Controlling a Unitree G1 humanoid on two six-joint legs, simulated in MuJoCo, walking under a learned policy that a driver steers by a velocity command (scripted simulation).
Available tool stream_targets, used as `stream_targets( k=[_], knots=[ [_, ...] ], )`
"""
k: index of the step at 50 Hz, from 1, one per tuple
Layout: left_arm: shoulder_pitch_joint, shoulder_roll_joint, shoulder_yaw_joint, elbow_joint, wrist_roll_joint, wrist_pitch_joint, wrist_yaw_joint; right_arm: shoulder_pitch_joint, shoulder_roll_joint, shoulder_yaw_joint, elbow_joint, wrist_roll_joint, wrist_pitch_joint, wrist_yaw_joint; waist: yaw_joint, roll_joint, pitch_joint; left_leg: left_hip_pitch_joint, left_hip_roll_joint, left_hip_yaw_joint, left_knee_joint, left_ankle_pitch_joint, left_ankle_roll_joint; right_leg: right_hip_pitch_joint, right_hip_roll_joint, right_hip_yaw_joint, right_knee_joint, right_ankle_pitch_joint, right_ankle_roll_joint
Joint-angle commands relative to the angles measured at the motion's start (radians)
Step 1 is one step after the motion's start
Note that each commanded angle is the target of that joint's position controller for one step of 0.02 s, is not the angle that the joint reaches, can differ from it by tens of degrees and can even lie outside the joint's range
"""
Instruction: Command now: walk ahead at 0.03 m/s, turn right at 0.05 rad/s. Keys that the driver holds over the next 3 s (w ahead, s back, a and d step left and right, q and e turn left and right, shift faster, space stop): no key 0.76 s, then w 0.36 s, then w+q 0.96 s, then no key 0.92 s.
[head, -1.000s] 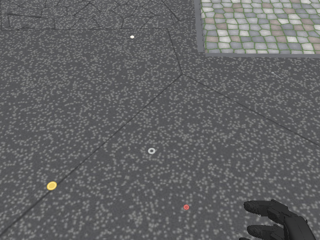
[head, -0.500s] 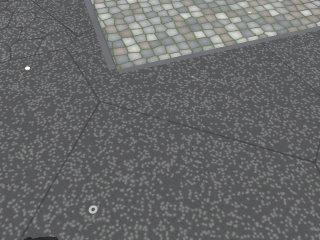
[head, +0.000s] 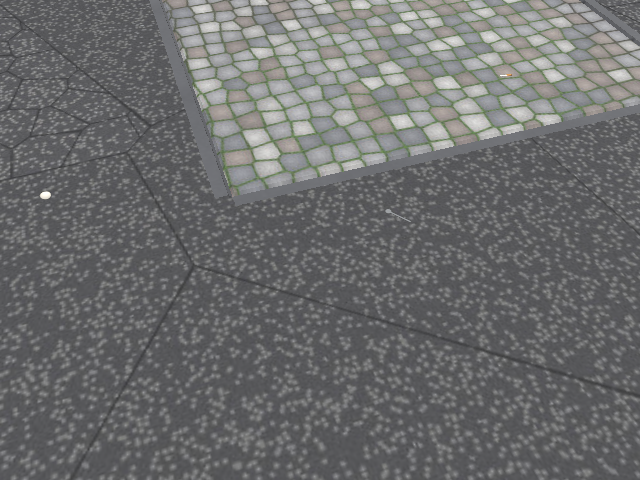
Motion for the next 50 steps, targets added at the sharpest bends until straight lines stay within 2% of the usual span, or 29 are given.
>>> stream_targets(
  k=[1,2,3,4,6,8,14,20,27,38,39,40,41,42,43,44,45,46,47,48,49,50],
  knots=[
    [0.030,0.071,0.019,-0.031,-0.004,-0.016,0.005,0.017,-0.163,-0.037,-0.051,-0.004,-0.007,-0.012,0.032,0.076,0.017,0.033,0.067,-0.067,-0.194,-0.086,0.086,-0.032,-0.047,0.062,-0.137,-0.276,0.002],
    [-0.002,0.086,0.023,-0.024,0.000,-0.016,0.013,-0.014,-0.116,-0.028,-0.054,-0.002,-0.013,-0.010,0.019,0.119,0.038,-0.098,0.050,-0.080,-0.256,-0.251,0.091,0.085,-0.032,0.034,-0.082,-0.163,0.024],
    [-0.012,0.099,0.031,-0.020,-0.004,-0.017,0.019,-0.024,-0.083,-0.017,-0.050,-0.005,-0.020,-0.010,0.022,0.125,0.054,-0.134,0.041,-0.079,-0.278,-0.268,0.074,0.129,-0.032,0.031,-0.059,-0.103,0.022],
    [-0.004,0.094,0.033,-0.007,-0.004,-0.017,0.025,-0.026,-0.075,-0.015,-0.046,-0.003,-0.028,-0.010,0.024,0.114,0.050,-0.130,0.032,-0.066,-0.272,-0.222,0.058,0.151,-0.040,0.036,-0.053,-0.072,0.015],
    [0.016,0.092,0.035,0.015,-0.002,-0.018,0.026,0.003,-0.069,-0.014,-0.032,0.010,-0.043,-0.010,0.014,0.083,0.037,-0.074,0.019,-0.046,-0.235,-0.126,0.049,0.147,-0.048,0.052,-0.060,-0.028,0.004],
    [0.022,0.085,0.036,0.035,-0.006,-0.022,0.023,0.034,-0.072,-0.016,-0.018,0.016,-0.049,-0.011,0.004,0.045,0.017,-0.029,0.012,-0.036,-0.208,-0.051,0.053,0.148,-0.052,0.055,-0.059,0.014,0.001],
    [0.047,0.085,0.041,0.103,-0.014,-0.017,0.031,0.055,-0.058,-0.017,0.011,0.021,-0.048,-0.008,-0.001,-0.005,-0.021,0.032,-0.002,-0.017,-0.175,0.123,0.063,0.192,-0.063,0.058,-0.043,0.146,0.009],
    [0.062,0.094,0.046,0.171,-0.020,-0.006,0.043,0.065,-0.048,-0.020,0.049,0.025,-0.045,-0.006,0.002,-0.013,-0.019,0.057,-0.013,-0.004,-0.176,0.216,0.066,0.223,-0.071,0.058,-0.041,0.202,0.012],
    [0.051,0.099,0.049,0.241,-0.023,0.007,0.054,0.073,-0.043,-0.022,0.095,0.026,-0.040,-0.007,0.004,-0.004,0.000,0.075,-0.021,0.004,-0.198,0.243,0.065,0.240,-0.073,0.052,-0.059,0.207,0.016],
    [0.040,0.095,0.043,0.333,-0.024,0.013,0.057,0.099,-0.037,-0.018,0.165,0.025,-0.037,-0.013,0.005,-0.005,0.031,0.084,-0.030,0.012,-0.236,0.178,0.061,0.240,-0.068,0.039,-0.102,0.151,0.022],
    [0.058,0.082,0.039,0.349,-0.024,0.014,0.056,0.122,-0.032,-0.017,0.181,0.026,-0.035,-0.014,0.005,0.003,0.011,0.093,-0.035,0.014,-0.252,0.066,0.067,0.245,-0.051,0.018,-0.098,0.052,0.022],
    [0.062,0.084,0.041,0.358,-0.029,0.015,0.056,0.134,-0.053,-0.025,0.189,0.033,-0.030,-0.017,0.000,0.025,0.030,0.085,-0.032,-0.003,-0.273,-0.116,0.088,0.212,-0.018,-0.019,-0.060,-0.106,0.019],
    [0.054,0.087,0.043,0.357,-0.034,0.012,0.055,0.135,-0.088,-0.036,0.185,0.040,-0.027,-0.021,-0.008,0.067,0.066,0.071,0.001,-0.060,-0.311,-0.318,0.123,0.143,0.011,-0.055,-0.001,-0.255,0.015],
    [0.021,0.087,0.043,0.342,-0.034,0.002,0.052,0.155,-0.116,-0.045,0.182,0.046,-0.029,-0.023,-0.027,0.114,0.108,0.071,0.074,-0.164,-0.375,-0.476,0.168,0.050,0.018,-0.074,0.076,-0.306,0.011],
    [-0.015,0.074,0.039,0.321,-0.035,-0.013,0.045,0.167,-0.155,-0.059,0.182,0.051,-0.036,-0.024,-0.039,0.171,0.148,0.067,0.173,-0.294,-0.439,-0.556,0.221,-0.019,-0.002,-0.071,0.176,-0.277,0.001],
    [-0.036,0.066,0.035,0.307,-0.040,-0.029,0.035,0.165,-0.169,-0.066,0.181,0.054,-0.046,-0.026,-0.041,0.186,0.188,0.047,0.245,-0.384,-0.481,-0.554,0.265,-0.069,-0.046,-0.036,0.246,-0.255,-0.016],
    [-0.043,0.064,0.036,0.300,-0.045,-0.044,0.026,0.155,-0.154,-0.064,0.177,0.050,-0.058,-0.025,-0.035,0.181,0.210,0.062,0.273,-0.411,-0.489,-0.498,0.281,-0.116,-0.074,-0.012,0.288,-0.287,-0.030],
    [-0.038,0.064,0.036,0.298,-0.052,-0.056,0.018,0.137,-0.137,-0.062,0.171,0.050,-0.067,-0.021,-0.022,0.166,0.214,0.089,0.272,-0.389,-0.475,-0.429,0.273,-0.135,-0.094,-0.002,0.264,-0.325,-0.046],
    [-0.013,0.062,0.036,0.304,-0.057,-0.067,0.011,0.109,-0.130,-0.061,0.163,0.058,-0.071,-0.018,0.002,0.144,0.203,0.088,0.246,-0.332,-0.446,-0.365,0.247,-0.083,-0.098,-0.008,0.171,-0.323,-0.060],
    [0.052,0.058,0.039,0.331,-0.058,-0.076,0.007,0.065,-0.129,-0.061,0.155,0.067,-0.071,-0.013,0.042,0.120,0.179,0.034,0.192,-0.241,-0.404,-0.303,0.213,0.064,-0.073,-0.046,0.032,-0.247,-0.066],
    [0.155,0.061,0.049,0.382,-0.052,-0.079,0.006,0.049,-0.126,-0.060,0.152,0.072,-0.068,-0.008,0.079,0.093,0.135,-0.040,0.132,-0.166,-0.335,-0.241,0.190,0.253,-0.020,-0.093,-0.053,-0.109,-0.053],
    [0.254,0.075,0.060,0.421,-0.044,-0.077,0.005,0.041,-0.111,-0.054,0.146,0.068,-0.070,-0.005,0.111,0.043,0.095,-0.098,0.076,-0.096,-0.207,-0.129,0.165,0.386,-0.014,-0.063,-0.087,-0.073,-0.044]
  ],
)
